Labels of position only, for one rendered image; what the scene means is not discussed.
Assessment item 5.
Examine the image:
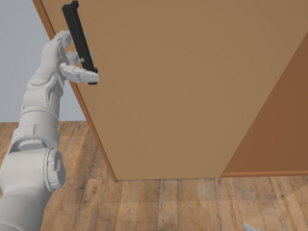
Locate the left robot forearm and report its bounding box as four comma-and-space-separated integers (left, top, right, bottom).
0, 65, 64, 193

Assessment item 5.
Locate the robot left hand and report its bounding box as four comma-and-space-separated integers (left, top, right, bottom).
40, 30, 100, 84

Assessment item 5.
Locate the handle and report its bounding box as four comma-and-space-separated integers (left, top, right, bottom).
62, 0, 98, 85

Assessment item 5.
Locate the robot left upper arm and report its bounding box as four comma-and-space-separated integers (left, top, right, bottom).
0, 147, 66, 231

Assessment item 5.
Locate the wardrobe door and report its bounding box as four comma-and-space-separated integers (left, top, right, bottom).
41, 0, 308, 180
223, 32, 308, 172

